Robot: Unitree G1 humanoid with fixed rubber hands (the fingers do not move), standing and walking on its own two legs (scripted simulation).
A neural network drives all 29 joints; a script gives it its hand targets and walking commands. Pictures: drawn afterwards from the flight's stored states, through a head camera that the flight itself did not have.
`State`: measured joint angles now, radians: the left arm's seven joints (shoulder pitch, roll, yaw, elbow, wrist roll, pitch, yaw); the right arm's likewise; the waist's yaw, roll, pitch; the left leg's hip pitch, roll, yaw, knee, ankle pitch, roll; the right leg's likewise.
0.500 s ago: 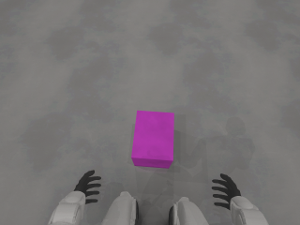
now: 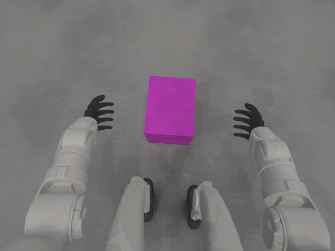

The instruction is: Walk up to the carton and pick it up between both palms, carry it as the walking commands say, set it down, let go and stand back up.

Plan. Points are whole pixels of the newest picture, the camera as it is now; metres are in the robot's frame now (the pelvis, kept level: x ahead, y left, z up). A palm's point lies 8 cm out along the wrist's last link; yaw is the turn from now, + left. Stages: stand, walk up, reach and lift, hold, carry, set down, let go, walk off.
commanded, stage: reach and lift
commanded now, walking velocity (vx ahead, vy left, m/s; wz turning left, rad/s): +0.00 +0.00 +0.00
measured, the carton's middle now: (170, 113) +0.57 +0.01 -0.57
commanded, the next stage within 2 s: none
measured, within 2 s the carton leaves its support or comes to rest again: neither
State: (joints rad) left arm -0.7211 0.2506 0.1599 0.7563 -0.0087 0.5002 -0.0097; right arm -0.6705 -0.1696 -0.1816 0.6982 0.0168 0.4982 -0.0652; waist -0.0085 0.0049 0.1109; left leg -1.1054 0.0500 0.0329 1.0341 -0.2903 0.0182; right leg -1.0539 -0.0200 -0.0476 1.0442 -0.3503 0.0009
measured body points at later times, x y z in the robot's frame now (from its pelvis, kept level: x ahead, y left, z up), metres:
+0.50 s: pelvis +0.02 +0.00 -0.02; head +0.32 +0.01 +0.31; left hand +0.55 +0.21 -0.13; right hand +0.54 -0.19 -0.13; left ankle +0.11 +0.11 -0.65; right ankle +0.08 -0.12 -0.65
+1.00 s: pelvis +0.02 +0.00 -0.08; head +0.35 +0.00 +0.23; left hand +0.58 +0.21 -0.20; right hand +0.56 -0.19 -0.20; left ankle +0.11 +0.11 -0.65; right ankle +0.08 -0.12 -0.65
